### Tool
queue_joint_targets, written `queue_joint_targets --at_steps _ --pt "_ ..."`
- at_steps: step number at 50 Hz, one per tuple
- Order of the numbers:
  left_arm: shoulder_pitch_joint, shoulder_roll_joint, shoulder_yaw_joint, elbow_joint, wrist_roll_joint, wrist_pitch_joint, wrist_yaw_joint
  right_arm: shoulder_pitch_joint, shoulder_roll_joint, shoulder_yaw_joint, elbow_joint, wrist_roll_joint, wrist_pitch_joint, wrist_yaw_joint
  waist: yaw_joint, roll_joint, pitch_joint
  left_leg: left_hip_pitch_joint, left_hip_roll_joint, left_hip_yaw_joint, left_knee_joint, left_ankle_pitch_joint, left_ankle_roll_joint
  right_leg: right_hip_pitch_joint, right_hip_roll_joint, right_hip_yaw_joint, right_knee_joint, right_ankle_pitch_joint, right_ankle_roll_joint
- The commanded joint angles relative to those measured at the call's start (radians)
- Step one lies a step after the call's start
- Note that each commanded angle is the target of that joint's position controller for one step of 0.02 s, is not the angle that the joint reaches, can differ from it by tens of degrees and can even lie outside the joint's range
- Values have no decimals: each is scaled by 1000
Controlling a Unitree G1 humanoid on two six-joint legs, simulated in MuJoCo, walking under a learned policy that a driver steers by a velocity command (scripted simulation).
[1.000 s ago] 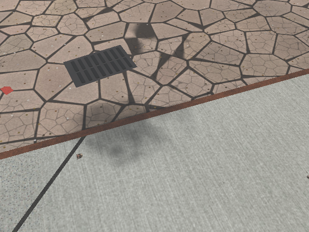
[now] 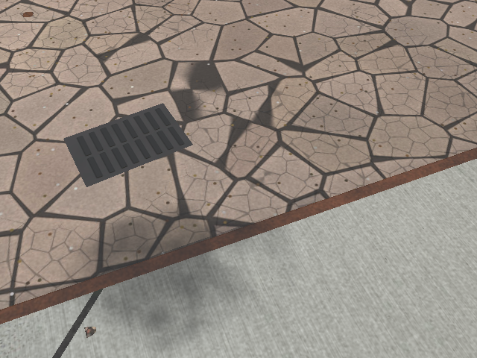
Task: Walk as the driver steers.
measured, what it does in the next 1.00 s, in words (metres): walks ahead: right foot, then right foot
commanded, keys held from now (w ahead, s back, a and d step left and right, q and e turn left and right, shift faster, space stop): no key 0.22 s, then w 0.78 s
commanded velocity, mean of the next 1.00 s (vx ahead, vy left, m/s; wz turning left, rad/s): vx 0.29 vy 0.00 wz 0.00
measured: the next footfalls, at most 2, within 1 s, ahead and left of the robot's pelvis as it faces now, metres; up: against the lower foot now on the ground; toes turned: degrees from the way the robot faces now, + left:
right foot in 0.10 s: +0.08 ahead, -0.14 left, +0.00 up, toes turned +0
right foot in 1.00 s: +0.53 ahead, -0.11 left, +0.00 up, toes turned -2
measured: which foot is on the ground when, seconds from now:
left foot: down 0.00-1.00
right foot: up 0.00-0.08, down 0.10-0.52, up 0.54-0.98, down 1.00-1.00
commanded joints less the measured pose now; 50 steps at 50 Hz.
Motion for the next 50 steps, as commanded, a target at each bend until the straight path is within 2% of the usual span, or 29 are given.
queue_joint_targets --at_steps 1,4,5,6,8,11,13,14,16,17,19,22,24,25,26,27,28,29,30,31,32,33,36,38,40,45,47,49,50 --pt "175 63 18 23 4 37 6 -71 -149 -31 -68 18 5 -22 61 142 -107 -136 263 -235 -208 -328 136 264 15 -43 -133 113 -12" --pt "168 52 21 38 24 40 -1 -49 -105 -18 -51 35 21 -33 76 107 -32 -211 226 -238 -200 -562 48 325 26 -64 -276 137 -57" --pt "167 60 19 35 30 36 0 -20 -92 -14 -39 39 23 -33 68 67 5 -206 198 -222 -162 -576 7 305 -13 -19 -378 129 -82" --pt "139 131 36 41 19 32 2 38 -109 -26 -30 42 29 -38 8 -30 51 -155 131 -150 -120 -499 -22 188 -30 12 -427 -23 -113" --pt "100 84 30 52 13 8 -1 39 -95 -26 -21 30 37 -51 -7 -122 55 48 94 -87 -9 -326 -43 2 -22 35 -539 -201 -109" --pt "54 63 30 50 6 -21 -6 75 -73 -24 10 15 43 -55 -28 -94 19 133 96 -71 34 -214 -38 5 -16 33 -543 -117 -79" --pt "114 104 48 63 -9 -23 -3 79 -96 -33 26 28 41 -54 5 -51 10 54 64 -39 83 -411 -20 68 -9 38 -524 -216 -109" --pt "145 123 56 63 -14 -25 -3 53 -103 -36 19 37 35 -52 25 -44 24 -22 57 -32 119 -482 -10 101 -39 80 -541 -294 -141" --pt "205 171 74 70 -23 -40 -4 -17 -57 -29 -7 46 10 -36 61 -130 44 -169 50 -5 290 -356 -8 211 -198 294 -646 -361 -233" --pt "204 180 80 71 -22 -49 -4 -30 -56 -30 -14 47 -2 -27 63 -146 55 -224 88 -38 370 -320 4 243 -267 371 -667 -320 -274" --pt "197 148 74 63 -18 -66 -9 -50 -69 -35 -25 58 -20 -13 56 -103 55 -312 136 -79 426 -382 21 319 -288 376 -658 -185 -278" --pt "140 160 76 45 -34 -61 -21 -33 -57 -36 -10 63 -35 -6 19 -71 30 -113 104 -6 219 -305 12 257 -188 197 -625 -40 -215" --pt "132 167 78 44 -38 -48 -27 90 -60 -49 53 59 -29 -6 -31 -63 1 156 36 57 129 -180 -13 112 -113 99 -548 0 -188" --pt "117 156 74 39 -37 -49 -28 182 -75 -59 85 60 -23 -10 -69 -48 -19 272 48 32 118 -181 -12 46 -86 67 -472 36 -168" --pt "66 106 60 16 -30 -55 -33 309 -130 -76 110 58 -21 -19 -123 91 -40 404 194 -179 6 -260 35 -79 -11 -29 -205 113 -114" --pt "66 23 40 -23 -27 -77 -32 421 -265 -106 117 57 -20 -20 -143 371 -88 569 429 -600 -155 -343 177 -325 103 -133 122 -18 -63" --pt "63 42 53 -4 106 -106 -63 617 -72 -43 164 -113 -65 -4 -212 302 -37 665 486 -863 -241 -696 264 -561 138 212 252 -119 -163" --pt "-12 50 58 -27 84 -120 -62 484 -58 -38 160 -123 -92 10 -126 208 145 603 493 -744 -222 -588 223 -726 117 248 356 18 -219" --pt "4 82 65 1 83 -129 -59 329 -22 -27 108 -77 -88 15 -70 118 49 514 424 -565 -205 -457 194 -592 84 172 412 106 -235" --pt "7 38 59 4 81 -124 -62 249 0 -14 75 -43 -85 15 -21 92 19 418 376 -428 -217 -369 169 -490 50 115 374 152 -244" --pt "-1 -13 42 1 81 -111 -67 205 17 -5 58 -32 -80 7 6 78 34 347 337 -347 -234 -283 146 -437 25 86 342 220 -233" --pt "-11 -34 34 1 82 -94 -76 195 41 7 44 -38 -66 3 24 84 31 286 310 -290 -249 -188 129 -393 0 40 322 296 -211" --pt "-124 -14 21 -42 62 -66 -113 301 40 23 63 -60 -67 4 -4 87 22 225 272 -165 -252 96 149 -349 -35 -60 146 447 -141" --pt "-230 -35 5 -85 58 -57 -117 368 16 25 93 -49 -70 15 -33 86 33 178 253 -120 -263 212 159 -249 -21 -115 -63 476 -105" --pt "-276 -20 5 -105 58 -41 -118 443 -20 18 129 -37 -68 33 -43 115 57 249 301 -152 -260 312 178 -256 -7 -117 -140 464 -92" --pt "-375 2 18 -147 53 -26 -117 469 1 10 162 -51 -57 37 -33 115 74 446 349 -139 -226 356 141 -268 7 -94 -259 415 -145" --pt "-399 16 27 -162 45 -26 -114 456 -28 -7 158 -56 -49 29 -13 128 59 444 354 -116 -194 490 121 -155 42 -132 -262 350 -161" --pt "-330 56 49 -147 22 -35 -105 440 -76 -31 148 -59 -42 28 48 127 -15 413 312 -61 -51 789 68 83 99 -191 -287 357 -192" --pt "-182 85 61 -102 15 -44 -96 457 -70 -35 148 -69 -45 32 86 112 -120 298 260 -39 124 780 18 350 92 -165 -221 426 -228"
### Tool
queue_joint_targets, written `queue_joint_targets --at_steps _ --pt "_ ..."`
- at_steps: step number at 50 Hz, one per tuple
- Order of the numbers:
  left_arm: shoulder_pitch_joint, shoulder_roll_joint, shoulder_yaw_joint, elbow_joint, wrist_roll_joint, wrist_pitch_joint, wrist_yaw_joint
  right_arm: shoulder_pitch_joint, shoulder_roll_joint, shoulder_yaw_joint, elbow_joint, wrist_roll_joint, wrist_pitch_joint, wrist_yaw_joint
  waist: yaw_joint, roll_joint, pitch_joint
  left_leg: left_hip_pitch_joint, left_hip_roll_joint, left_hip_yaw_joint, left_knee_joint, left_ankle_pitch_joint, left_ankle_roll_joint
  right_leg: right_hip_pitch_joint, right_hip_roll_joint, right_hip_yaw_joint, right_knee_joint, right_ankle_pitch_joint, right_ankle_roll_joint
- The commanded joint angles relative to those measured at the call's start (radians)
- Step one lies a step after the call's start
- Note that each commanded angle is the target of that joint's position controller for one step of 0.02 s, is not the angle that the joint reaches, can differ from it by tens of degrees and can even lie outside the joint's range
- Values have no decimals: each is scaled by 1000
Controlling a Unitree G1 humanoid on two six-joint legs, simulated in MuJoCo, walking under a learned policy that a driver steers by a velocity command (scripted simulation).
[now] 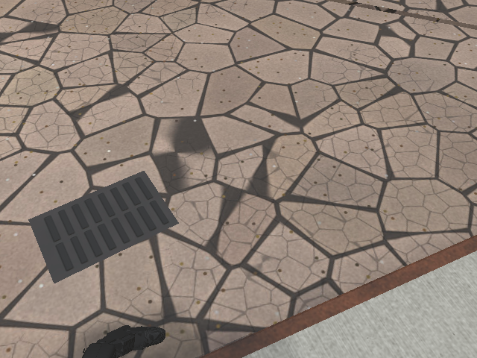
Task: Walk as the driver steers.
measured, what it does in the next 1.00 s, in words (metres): walks ahead: left foot, then right foot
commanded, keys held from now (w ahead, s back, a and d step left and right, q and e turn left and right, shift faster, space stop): w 0.34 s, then no key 0.66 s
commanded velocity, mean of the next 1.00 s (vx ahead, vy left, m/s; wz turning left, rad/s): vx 0.28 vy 0.00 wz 0.00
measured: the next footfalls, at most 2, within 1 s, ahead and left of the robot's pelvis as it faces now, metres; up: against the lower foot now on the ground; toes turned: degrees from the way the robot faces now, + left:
left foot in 0.48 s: +0.43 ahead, +0.12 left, +0.00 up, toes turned +2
right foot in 0.80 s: +0.40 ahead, -0.11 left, +0.00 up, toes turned -5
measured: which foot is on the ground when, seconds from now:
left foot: down 0.00-0.00, up 0.02-0.46, down 0.48-1.00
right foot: down 0.00-0.50, up 0.52-0.78, down 0.80-1.00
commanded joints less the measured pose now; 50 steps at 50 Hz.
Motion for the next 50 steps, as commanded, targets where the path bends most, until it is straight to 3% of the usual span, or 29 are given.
queue_joint_targets --at_steps 1,2,3,4,5,6,8,10,13,18,19,22,24,25,26,27,28,29,30,32,34,36,38,41,42,43,45,47,50 --pt "346 156 42 42 -18 -27 19 188 -81 -16 -35 -24 -12 1 146 -69 -312 -582 57 3 592 872 33 968 -139 229 98 198 -236" --pt "635 180 45 126 4 -28 33 138 -38 5 -68 -15 -17 28 245 -190 -409 -837 -95 -27 931 -16 -9 1190 -370 655 -122 109 -365" --pt "730 175 57 196 41 -46 42 -118 -99 -32 -137 38 -13 37 300 -87 -201 -987 -55 -144 1145 -74 37 1023 -342 696 -231 -93 -264" --pt "555 206 70 164 25 -65 51 -237 -124 -47 -172 50 -19 20 238 -50 12 -1015 35 -153 1155 23 66 731 -326 581 -279 -163 -196" --pt "451 145 57 148 13 -63 58 -256 -130 -52 -184 30 -20 -3 188 -42 34 -920 79 -148 1099 64 86 562 -301 489 -320 -106 -194" --pt "397 65 34 140 4 -62 60 -263 -88 -44 -193 12 -15 -17 141 -27 21 -850 111 -141 1057 104 101 470 -278 400 -346 -23 -189" --pt "374 1 16 135 6 -67 57 -211 -25 -37 -188 0 11 -22 69 -19 50 -775 126 -121 999 108 103 338 -246 326 -416 -7 -176" --pt "374 20 20 126 7 -86 49 -233 -32 -38 -194 6 23 -9 56 -33 86 -812 129 -94 902 161 96 288 -211 257 -462 -53 -168" --pt "421 28 10 129 39 -95 20 -361 -42 -29 -234 8 34 3 68 -22 86 -803 137 -45 674 428 74 222 -179 159 -450 88 -160" --pt "579 96 10 177 27 -92 -20 -556 -112 -43 -306 22 52 6 105 -63 89 -755 74 -19 451 549 30 311 -190 129 -384 288 -147" --pt "587 97 9 182 44 -92 -17 -525 -111 -45 -300 21 45 7 82 -60 76 -720 76 -37 523 608 32 326 -199 116 -323 381 -132" --pt "555 117 22 167 19 -92 8 -572 -164 -72 -316 36 21 -3 64 -63 50 -689 48 -19 446 469 53 441 -200 95 -200 521 -58" --pt "556 155 43 171 0 -85 18 -495 -220 -101 -287 68 -5 -13 22 -50 0 -453 -5 36 320 607 105 406 -135 67 -47 624 5" --pt "673 88 33 176 -8 -81 17 -416 -288 -113 -269 81 -21 -18 54 68 -184 -140 116 -67 359 1036 253 308 -57 30 147 405 69" --pt "767 7 0 165 5 -75 5 -237 -302 -108 -255 79 -16 -19 4 271 -417 221 383 -429 255 1148 493 54 70 9 513 -321 144" --pt "582 56 24 104 -6 -65 -6 -67 -261 -103 -196 33 -17 -30 -81 209 -362 209 434 -575 158 1066 472 -123 89 99 739 -680 128" --pt "451 61 33 58 -13 -54 2 -140 -304 -124 -186 27 -38 -45 -63 110 -155 -6 412 -496 121 901 385 -202 9 163 796 -608 103" --pt "423 83 39 63 6 -45 25 -286 -246 -116 -208 54 -35 -56 -6 40 -60 -204 357 -369 70 817 328 -153 -62 148 742 -533 101" --pt "459 38 31 73 29 -44 41 -380 -162 -84 -229 79 -27 -55 62 35 -61 -323 320 -305 42 870 313 -55 -97 148 665 -487 113" --pt "488 -42 19 94 41 -36 48 -412 -76 -56 -233 79 -25 -39 131 23 -48 -488 233 -174 5 914 259 122 -120 126 569 -403 147" --pt "560 -3 36 121 3 -19 16 -529 -150 -69 -274 77 -38 -13 193 21 -51 -623 126 -19 15 898 196 271 -87 46 401 -255 195" --pt "514 50 48 100 2 -1 2 -552 -206 -81 -278 95 -49 11 186 50 -52 -647 123 -34 42 807 187 320 -74 26 268 -180 235" --pt "508 90 59 84 2 2 10 -539 -213 -81 -262 108 -47 37 190 37 -36 -623 170 -110 96 612 198 344 -92 39 110 -133 226" --pt "447 102 55 50 -26 -19 18 -442 -146 -57 -223 125 -13 76 143 4 -30 -585 138 -173 132 271 123 393 -116 54 -63 4 127" --pt "351 145 56 19 -44 -27 13 -347 -158 -68 -213 120 -3 64 55 -51 -21 -536 85 -128 116 145 91 344 -136 89 -107 4 49" --pt "276 160 63 10 -42 -27 2 -343 -193 -81 -224 105 1 44 24 -76 11 -498 25 -57 119 91 77 240 -120 91 -137 -201 22" --pt "264 122 60 18 -44 -26 -7 -431 -191 -81 -253 85 5 26 47 -42 30 -436 30 -41 145 122 80 170 -89 76 -167 -270 58" --pt "291 103 57 29 -37 -24 -10 -417 -159 -75 -241 108 2 28 57 -34 22 -442 22 -34 137 199 75 222 -82 63 -147 -181 69" --pt "324 108 59 45 -38 -25 -14 -434 -155 -78 -250 110 4 36 69 -36 -9 -395 11 -13 169 356 56 244 -77 45 -128 -73 76"
Over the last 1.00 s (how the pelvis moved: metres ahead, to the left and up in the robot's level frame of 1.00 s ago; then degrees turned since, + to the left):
0.35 0.00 -0.02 2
